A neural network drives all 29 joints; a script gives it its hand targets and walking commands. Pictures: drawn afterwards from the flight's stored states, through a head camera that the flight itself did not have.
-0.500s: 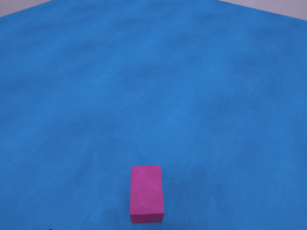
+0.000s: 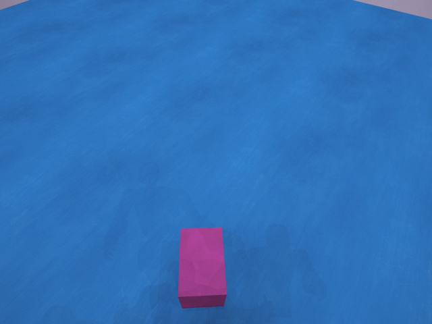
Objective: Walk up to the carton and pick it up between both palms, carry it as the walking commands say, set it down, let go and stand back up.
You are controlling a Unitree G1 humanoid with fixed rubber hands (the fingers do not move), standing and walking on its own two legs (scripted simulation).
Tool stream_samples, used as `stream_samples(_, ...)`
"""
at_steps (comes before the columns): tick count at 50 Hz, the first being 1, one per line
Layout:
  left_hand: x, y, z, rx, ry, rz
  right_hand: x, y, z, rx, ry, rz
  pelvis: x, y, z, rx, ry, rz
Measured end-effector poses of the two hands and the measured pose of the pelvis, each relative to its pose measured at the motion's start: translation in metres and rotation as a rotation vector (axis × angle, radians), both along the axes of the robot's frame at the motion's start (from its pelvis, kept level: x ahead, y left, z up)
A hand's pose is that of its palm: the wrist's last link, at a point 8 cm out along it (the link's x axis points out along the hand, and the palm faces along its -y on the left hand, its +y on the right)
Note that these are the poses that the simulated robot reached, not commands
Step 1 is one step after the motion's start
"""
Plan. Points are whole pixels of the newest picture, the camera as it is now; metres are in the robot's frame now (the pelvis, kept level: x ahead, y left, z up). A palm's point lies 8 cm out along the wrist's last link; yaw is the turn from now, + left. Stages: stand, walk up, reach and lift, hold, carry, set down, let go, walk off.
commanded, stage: walk up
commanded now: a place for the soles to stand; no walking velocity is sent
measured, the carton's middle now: (202, 267) +0.43 +0.04 -0.66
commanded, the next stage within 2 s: reach and lift in 0.72 s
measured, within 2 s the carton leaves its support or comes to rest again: neither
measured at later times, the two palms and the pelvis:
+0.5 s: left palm out of the picture +0.10 +0.29 -0.09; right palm out of the picture +0.08 -0.30 -0.11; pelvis -0.01 -0.01 +0.01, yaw +0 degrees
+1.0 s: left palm out of the picture +0.15 +0.26 -0.11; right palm out of the picture +0.15 -0.26 -0.10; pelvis -0.03 +0.00 -0.01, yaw +0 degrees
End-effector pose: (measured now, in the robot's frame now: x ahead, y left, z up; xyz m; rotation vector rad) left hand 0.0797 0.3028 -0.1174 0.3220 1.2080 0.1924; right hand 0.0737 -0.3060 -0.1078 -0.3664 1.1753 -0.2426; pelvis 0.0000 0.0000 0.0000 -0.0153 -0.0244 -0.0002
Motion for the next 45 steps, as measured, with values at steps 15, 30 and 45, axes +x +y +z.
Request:
stream_samples(15, 0.006, -0.017, 0.009, -0.021, -0.017, -0.010, 0.012, 0.002, 0.003, 0.045, -0.032, 0.009, -0.003, -0.005, 0.008, 0.014, -0.014, 0.003)
stream_samples(30, 0.016, -0.012, 0.024, 0.000, -0.051, -0.016, -0.010, 0.008, 0.001, 0.078, 0.011, -0.002, -0.008, -0.006, 0.016, 0.016, -0.010, 0.000)
stream_samples(45, 0.044, -0.037, 0.006, -0.107, -0.081, -0.040, 0.041, 0.027, 0.010, 0.091, -0.062, 0.021, -0.031, -0.005, -0.002, 0.014, 0.037, 0.001)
